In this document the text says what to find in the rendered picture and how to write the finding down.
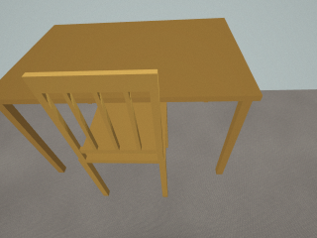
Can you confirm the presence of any chair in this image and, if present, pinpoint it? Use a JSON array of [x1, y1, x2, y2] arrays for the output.
[[22, 69, 168, 197]]

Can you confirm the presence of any table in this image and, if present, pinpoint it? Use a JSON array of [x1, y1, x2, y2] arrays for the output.
[[0, 18, 263, 175]]

